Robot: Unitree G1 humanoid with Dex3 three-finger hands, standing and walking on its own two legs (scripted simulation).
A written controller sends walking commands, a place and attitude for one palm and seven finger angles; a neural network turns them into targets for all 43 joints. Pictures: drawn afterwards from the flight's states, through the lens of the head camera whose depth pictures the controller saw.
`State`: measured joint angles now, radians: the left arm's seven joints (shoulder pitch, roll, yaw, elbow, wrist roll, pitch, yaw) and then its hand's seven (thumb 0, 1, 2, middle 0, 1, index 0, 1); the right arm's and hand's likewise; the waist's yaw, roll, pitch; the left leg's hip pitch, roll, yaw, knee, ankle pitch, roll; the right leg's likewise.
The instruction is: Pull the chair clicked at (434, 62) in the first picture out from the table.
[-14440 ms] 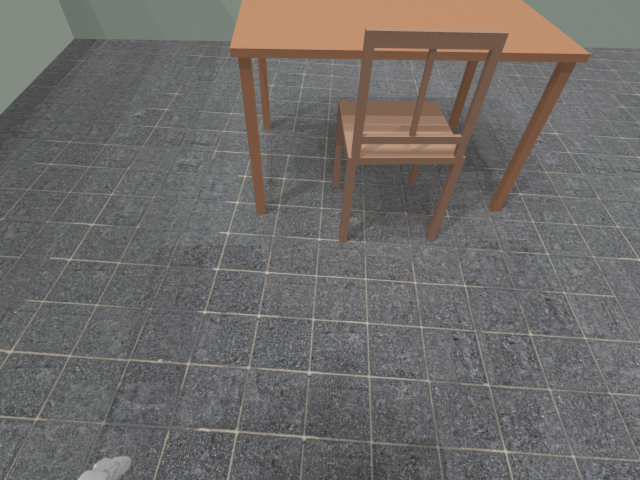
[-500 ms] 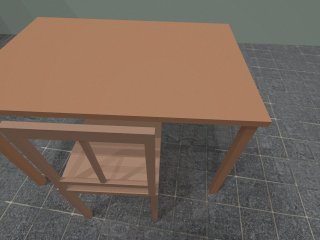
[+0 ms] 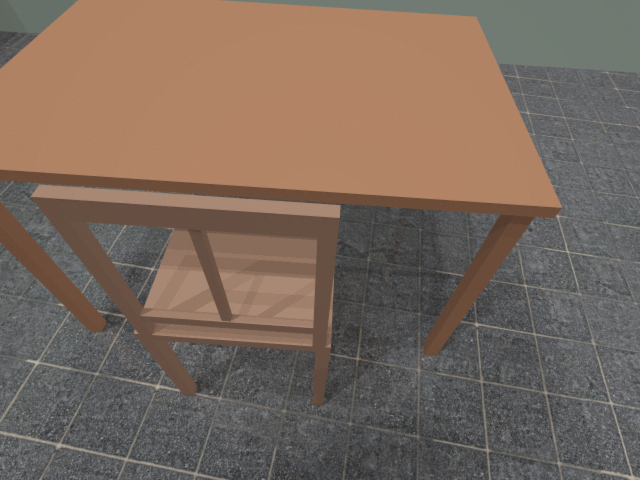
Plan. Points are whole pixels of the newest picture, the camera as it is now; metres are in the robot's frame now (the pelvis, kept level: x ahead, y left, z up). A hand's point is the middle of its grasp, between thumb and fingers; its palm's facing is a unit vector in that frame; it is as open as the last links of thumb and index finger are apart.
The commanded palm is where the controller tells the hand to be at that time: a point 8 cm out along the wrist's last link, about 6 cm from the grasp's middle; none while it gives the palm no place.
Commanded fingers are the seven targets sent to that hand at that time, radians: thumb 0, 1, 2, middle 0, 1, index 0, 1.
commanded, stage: come to a stop and stand still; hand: left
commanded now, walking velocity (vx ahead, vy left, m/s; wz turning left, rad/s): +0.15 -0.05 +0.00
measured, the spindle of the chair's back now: (213, 278) +0.42 +0.21 -0.09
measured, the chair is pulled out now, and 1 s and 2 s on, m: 0.00 0.00 0.00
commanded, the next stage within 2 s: look again from close up in 1.04 s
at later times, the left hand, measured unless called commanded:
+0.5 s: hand out of the picture -0.05 +0.17 -0.17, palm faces -0.01 -0.99 -0.15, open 7.4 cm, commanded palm none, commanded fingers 0.00 0.90 0.90 -0.20 -0.30 -0.20 -0.30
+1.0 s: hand out of the picture +0.02 +0.21 -0.17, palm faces +0.00 -0.98 -0.21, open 7.3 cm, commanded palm none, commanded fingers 0.00 0.90 0.90 -0.20 -0.30 -0.20 -0.30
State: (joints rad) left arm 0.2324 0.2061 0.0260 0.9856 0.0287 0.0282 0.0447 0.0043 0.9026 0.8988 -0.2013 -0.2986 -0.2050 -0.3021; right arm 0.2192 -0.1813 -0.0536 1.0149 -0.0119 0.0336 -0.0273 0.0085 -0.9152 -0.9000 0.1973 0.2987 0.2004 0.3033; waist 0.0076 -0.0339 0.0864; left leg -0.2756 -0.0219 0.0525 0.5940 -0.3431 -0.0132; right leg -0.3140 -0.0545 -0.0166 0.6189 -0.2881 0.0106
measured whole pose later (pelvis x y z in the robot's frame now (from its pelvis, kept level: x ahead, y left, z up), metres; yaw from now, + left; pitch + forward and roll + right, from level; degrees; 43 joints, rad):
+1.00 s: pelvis +0.01 +0.03 +0.00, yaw -1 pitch +0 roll +0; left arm 0.30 0.17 -0.02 1.05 0.01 -0.02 0.05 0.01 0.91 0.90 -0.20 -0.30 -0.20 -0.30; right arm 0.25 -0.17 0.02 1.07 -0.02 -0.02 -0.04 0.02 -0.93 -0.90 0.20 0.30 0.20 0.30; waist 0.00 -0.01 0.01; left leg -0.26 -0.05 0.09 0.53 -0.29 0.08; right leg -0.08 -0.01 -0.01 0.48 -0.41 0.00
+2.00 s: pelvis +0.00 +0.02 +0.01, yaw -1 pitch +0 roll +1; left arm 0.36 0.17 -0.02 0.93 -0.04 0.05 0.04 0.01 0.90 0.90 -0.20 -0.30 -0.20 -0.30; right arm 0.25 -0.16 0.02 1.07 0.01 -0.03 -0.03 0.01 -0.92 -0.90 0.20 0.30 0.20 0.30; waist -0.01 -0.05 0.04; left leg -0.22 -0.06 0.09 0.43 -0.22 0.06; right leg -0.07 -0.01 -0.01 0.43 -0.36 -0.01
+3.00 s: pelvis -0.05 +0.02 -0.09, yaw +0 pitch +18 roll -3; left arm 0.37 0.23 0.16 0.00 -0.30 -0.45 -0.28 0.00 -0.11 0.47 -0.10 -0.14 -0.10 -0.14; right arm 0.22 -0.28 -0.04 0.61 0.01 -0.25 -0.05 0.02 -0.91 -0.90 0.20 0.30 0.20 0.30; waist 0.01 0.03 -0.13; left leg -1.07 0.01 0.02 1.20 -0.45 0.06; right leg -0.89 0.05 -0.08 1.20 -0.63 -0.04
